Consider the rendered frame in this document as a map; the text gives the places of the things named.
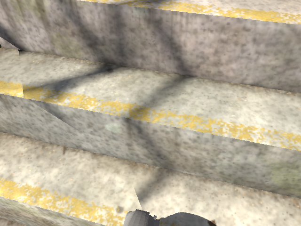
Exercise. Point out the robot left thigh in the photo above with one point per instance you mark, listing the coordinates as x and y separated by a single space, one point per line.
141 218

